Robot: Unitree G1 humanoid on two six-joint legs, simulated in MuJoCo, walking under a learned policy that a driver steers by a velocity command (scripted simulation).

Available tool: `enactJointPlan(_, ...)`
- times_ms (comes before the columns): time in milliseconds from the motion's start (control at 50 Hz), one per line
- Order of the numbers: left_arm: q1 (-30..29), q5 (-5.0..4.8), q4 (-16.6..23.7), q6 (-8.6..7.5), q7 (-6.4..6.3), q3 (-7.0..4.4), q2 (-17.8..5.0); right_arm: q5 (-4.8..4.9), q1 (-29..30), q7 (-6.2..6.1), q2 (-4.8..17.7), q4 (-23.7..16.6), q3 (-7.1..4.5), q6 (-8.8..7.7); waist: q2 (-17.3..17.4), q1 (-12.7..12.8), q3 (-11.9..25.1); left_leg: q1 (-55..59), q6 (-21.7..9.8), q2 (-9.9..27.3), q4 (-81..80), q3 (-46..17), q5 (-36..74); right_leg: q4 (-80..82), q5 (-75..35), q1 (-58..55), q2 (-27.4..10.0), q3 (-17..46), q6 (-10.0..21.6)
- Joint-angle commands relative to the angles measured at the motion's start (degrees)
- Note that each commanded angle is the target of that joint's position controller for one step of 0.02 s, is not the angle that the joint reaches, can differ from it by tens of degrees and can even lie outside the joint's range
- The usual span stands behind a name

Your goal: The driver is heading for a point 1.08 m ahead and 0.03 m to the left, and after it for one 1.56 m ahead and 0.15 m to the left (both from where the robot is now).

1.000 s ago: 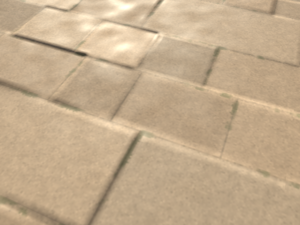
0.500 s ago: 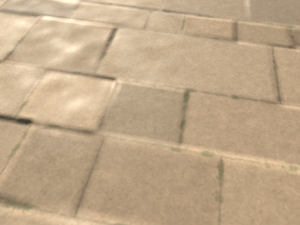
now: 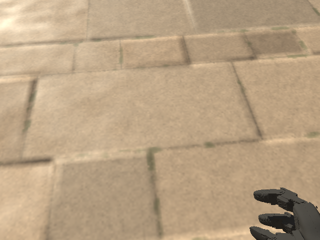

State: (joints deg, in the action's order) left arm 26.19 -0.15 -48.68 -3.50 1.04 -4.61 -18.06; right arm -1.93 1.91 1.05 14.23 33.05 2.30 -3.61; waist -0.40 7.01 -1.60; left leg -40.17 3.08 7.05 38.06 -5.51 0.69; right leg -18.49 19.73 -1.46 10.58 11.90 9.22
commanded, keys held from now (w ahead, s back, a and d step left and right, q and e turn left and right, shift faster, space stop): w+e+shift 0.12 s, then w+shift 0.44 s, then w+q+shift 0.44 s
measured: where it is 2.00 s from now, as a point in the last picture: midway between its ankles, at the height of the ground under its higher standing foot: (203, 41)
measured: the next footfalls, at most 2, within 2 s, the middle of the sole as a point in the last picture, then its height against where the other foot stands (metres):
left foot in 0.08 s outside the picture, level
right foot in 0.54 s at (215, 207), level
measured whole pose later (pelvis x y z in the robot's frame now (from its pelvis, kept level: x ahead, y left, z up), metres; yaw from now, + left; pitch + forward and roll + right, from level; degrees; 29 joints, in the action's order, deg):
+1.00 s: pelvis +0.91 -0.13 -0.03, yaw -4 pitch +0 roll -1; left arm 25.3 2.2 -52.2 -4.4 -1.9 -1.1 -14.6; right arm -0.6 -6.8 3.3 16.7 43.1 -1.2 -2.2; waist 1.9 -0.4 -2.3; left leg -30.6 -10.9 -4.7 37.0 8.2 -8.4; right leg -45.8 19.9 -7.7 2.1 -13.1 -0.5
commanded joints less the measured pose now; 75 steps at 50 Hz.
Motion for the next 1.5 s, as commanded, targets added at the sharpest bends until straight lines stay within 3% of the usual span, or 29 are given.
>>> enactJointPlan(20,-2.6,-0.03,4.3,-0.76,-0.47,-2.98,-10.6,0.58,1.3,-0.45,6.6,-3.5,-2.09,-0.76,-2.6,-2.9,0.7,19.8,-1.0,-6.0,-8.3,4.3,2.4,0.7,-34.8,10.8,-10.8,10.9,2.8)
enactJointPlan(80,-8.9,0.94,5.9,-1.37,-0.18,-3.32,-13.1,0.51,-24.4,-2.76,14.4,2.7,-5.85,-1.51,-1.4,-17.5,14.8,48.4,-3.1,-5.0,-6.4,2.7,-12.1,-30.2,-42.6,15.5,-8.0,8.6,-1.1)
enactJointPlan(100,-10.3,1.37,8.1,-2.09,-0.46,-0.83,-3.9,-1.22,-36.8,-3.88,18.1,4.9,-7.19,-1.74,9.3,-20.3,21.7,61.5,-3.7,9.4,-7.7,-11.9,-33.3,-50.4,-7.6,26.4,-4.5,4.0,-0.7)
enactJointPlan(120,-2.0,-1.95,12.2,-1.83,-0.18,1.09,0.5,-2.58,-28.6,-3.23,22.5,3.7,-8.13,-1.37,29.3,-10.3,26.7,65.8,-9.6,22.2,-23.8,-48.5,-47.5,-62.7,10.4,42.2,-1.2,-2.5,-2.4)
enactJointPlan(140,-5.9,0.35,9.4,-0.51,-0.81,1.09,-4.5,-1.96,-20.8,-2.66,15.4,2.0,-7.57,-0.89,15.1,-10.7,16.5,56.8,-10.9,18.2,-25.5,-45.2,-55.9,-65.2,2.8,47.4,-7.2,-4.0,-1.8)
enactJointPlan(180,-11.7,2.18,9.7,0.28,0.74,0.82,-5.4,-1.6,-18.6,-1.91,8.8,3.9,-6.04,-0.69,2.9,-10.2,6.4,43.4,-10.2,11.9,-23.8,-24.5,-35.4,-59.3,-4.0,44.8,-11.1,-6.1,-2.8)
enactJointPlan(260,-15.7,2.92,12.9,1.93,2.77,2.67,-0.9,0.06,-23.9,-0.7,6.0,10.6,-5.08,-3.02,5.5,-7.3,0.6,34.9,-9.7,7.6,-27.3,-9.9,-18.2,-52.9,-4.3,44.9,-13.0,-3.8,-3.9)
enactJointPlan(400,-31.5,2.38,18.9,0.97,4.52,4.8,-1.4,0.79,-27.4,-0.07,9.8,14.4,-5.5,-4.04,2.8,-8.1,-6.8,29.4,-9.6,5.1,-39.1,8.9,5.1,-24.3,-20.1,35.8,-11.5,-14.2,-3.3)
enactJointPlan(460,-31.2,2.74,18.1,0.64,3.7,4.69,-2.5,0.94,-30.7,-0.66,13.4,16.7,-5.88,-3.38,5.2,-6.9,-3.9,39.6,-9.3,6.2,-32.1,12.9,38.1,-18.5,-16.1,28.5,-7.6,-18.7,-0.6)
enactJointPlan(500,-18.1,3.32,14.2,0.57,2.14,3.23,-5.4,0.75,-30.7,-1.67,16.4,17.7,-6.29,-2.05,8.8,0.3,5.1,42.7,-8.7,7.6,-11.9,14.1,57.8,-18.1,-8.4,14.2,-4.0,-18.9,1.6)
enactJointPlan(540,1.5,4.02,7.7,0.64,-0.06,0.47,-11.7,0.63,-29.7,-1.73,11.8,15.4,-5.26,-1.24,2.2,6.5,17.4,24.2,-8.1,2.6,25.1,13.4,21.4,-14.6,3.8,-14.6,-15.5,-3.9,3.6)
enactJointPlan(560,-1.1,3.66,8.7,0.94,-0.63,-0.71,-16.1,2.14,-34.5,-0.52,4.9,12.3,-4.04,-1.71,-13.1,-1.6,24.9,3.8,-6.1,-7.6,46.2,8.0,-26.9,-6.2,15.0,-27.1,-31.7,28.9,8.2)
enactJointPlan(580,-1.9,2.63,9.0,1.1,-0.81,-1.11,-13.9,2.16,-27.6,-1.02,10.9,10.8,-5.15,-2.02,-4.7,1.9,23.3,-4.1,-7.8,-7.0,50.0,0.5,-23.6,0.0,13.6,-24.7,-31.3,32.7,8.6)
enactJointPlan(620,-6.4,2.53,6.2,-0.38,-0.95,0.14,-7.3,2.24,-23.2,-0.78,7.7,10.6,-4.32,-2.03,1.6,-3.2,4.3,-3.5,-7.8,-1.9,41.3,1.2,-16.8,3.1,-1.9,-4.0,-27.4,14.6,6.1)
enactJointPlan(760,-6.7,1.17,2.1,-4.43,-0.02,1.71,-1.8,0.99,-14.3,1.87,3.5,9.4,-3.95,2.28,-1.8,-7.9,-6.5,-1.6,-6.7,0.4,24.3,3.4,-4.4,14.2,-23.7,12.1,-18.7,-13.1,-2.9)
enactJointPlan(900,-2.9,0.77,0.4,-4.79,-2.66,1.7,-7.0,1.09,-7.0,3.81,4.7,7.1,-3.22,1.31,-3.5,-8.8,-2.2,12.1,-11.5,-9.7,1.2,17.4,9.0,6.9,-74.9,-0.9,-18.9,-25.8,-9.7)
enactJointPlan(960,-9.0,2.54,2.8,-1.62,-4.56,0.3,-11.3,0.76,-32.0,2.48,11.8,14.2,-6.25,2.06,-6.5,-22.1,9.8,37.3,-15.5,-14.2,2.0,14.6,-3.4,-27.5,-89.2,1.9,-22.0,-24.0,-10.3)
enactJointPlan(980,-12.7,2.55,3.4,-0.81,-4.06,-0.29,-12.0,1.26,-41.6,1.23,14.5,16.7,-8.15,2.25,-2.1,-27.3,11.4,47.5,-19.4,-11.2,-3.2,8.4,-6.9,-53.4,-65.0,11.2,-17.4,-24.8,-9.9)
enactJointPlan(1000,-14.2,3.71,6.2,-2.12,-2.57,2.27,-1.8,2.32,-37.2,0.17,17.7,17.2,-9.25,3.02,14.9,-19.6,7.2,56.5,-21.9,-4.2,1.8,-3.3,2.6,-76.4,6.6,35.2,-6.3,-21.2,-10.4)
enactJointPlan(1020,-8.9,1.31,12.1,-3.33,-2.21,3.28,-1.6,0.78,-32.0,0.0,22.6,14.2,-10.29,3.42,16.3,-13.8,18.8,68.1,-34.7,6.5,-11.2,-33.4,-14.5,-86.4,11.1,52.2,-5.5,-8.9,-11.7)
enactJointPlan(1040,-13.1,2.43,12.7,-4.7,-1.9,3.87,-4.0,0.92,-29.4,-0.58,18.3,11.9,-10.0,3.49,3.1,-15.0,14.8,62.1,-32.1,8.4,-22.7,-41.7,-27.9,-79.3,4.9,54.6,-9.1,-4.8,-9.7)
enactJointPlan(1080,-15.4,3.26,12.7,-4.61,-1.44,3.97,-4.3,0.96,-25.3,-1.03,12.3,13.2,-8.44,2.79,-6.3,-8.1,0.6,39.7,-26.4,4.5,-26.6,-33.1,-24.6,-65.0,0.6,48.2,-14.1,-5.6,-9.6)
enactJointPlan(1180,-22.3,3.96,16.8,-0.05,-0.42,5.53,-1.7,1.53,-21.7,-0.8,12.8,11.3,-8.16,-0.83,-3.0,-5.2,-5.4,12.7,-23.2,-6.3,-30.6,-16.4,-11.1,-38.6,-6.5,32.7,-18.0,-10.3,-13.6)
enactJointPlan(1320,-28.4,1.48,19.1,-0.96,-0.4,4.97,-3.4,1.96,-25.4,-0.31,14.7,10.7,-10.08,-0.47,3.6,-11.0,0.4,29.1,-15.1,-6.4,-21.0,-17.3,8.5,-11.4,-22.1,21.0,-12.2,-10.4,-11.6)
enactJointPlan(1380,-3.3,2.01,13.1,-1.9,-2.65,1.31,-10.7,1.16,-20.1,-0.15,16.3,9.3,-10.2,-1.06,1.2,3.0,14.7,24.2,-11.1,-9.9,11.1,-14.1,16.7,-13.2,-6.5,-7.4,-13.8,-8.6,-9.2)
enactJointPlan(1400,9.1,3.57,11.0,-2.06,-3.75,0.03,-14.5,0.66,-18.2,-0.59,7.0,6.8,-7.62,-1.86,-10.5,6.0,21.6,13.3,-11.6,-13.2,31.2,-9.3,-20.1,-11.3,14.4,-20.0,-29.0,7.0,-9.0)
enactJointPlan(1420,1.0,4.35,12.1,-1.54,-3.22,-1.13,-19.4,3.98,-26.2,-0.3,3.7,2.5,-5.94,-1.74,-29.9,-3.7,27.0,-2.6,-10.2,-15.9,43.8,-3.3,-30.8,5.1,27.9,-24.1,-40.9,44.6,-2.6)
enactJointPlan(1460,-9.5,3.45,14.0,-0.77,-2.52,0.68,-7.3,0.75,-17.3,-0.31,10.2,5.2,-6.6,0.41,-6.3,-2.8,9.7,-7.6,-9.9,-7.4,43.6,0.2,-18.8,4.1,25.8,-8.4,-33.7,25.2,-2.3)
enactJointPlan(1500,-7.2,3.33,10.2,-0.98,-2.37,1.39,-4.7,-0.22,-12.9,1.57,8.6,4.0,-6.42,1.59,-2.4,-3.9,3.3,-4.8,-8.8,-3.8,39.2,0.3,-16.6,4.2,4.9,0.9,-28.5,8.0,-4.3)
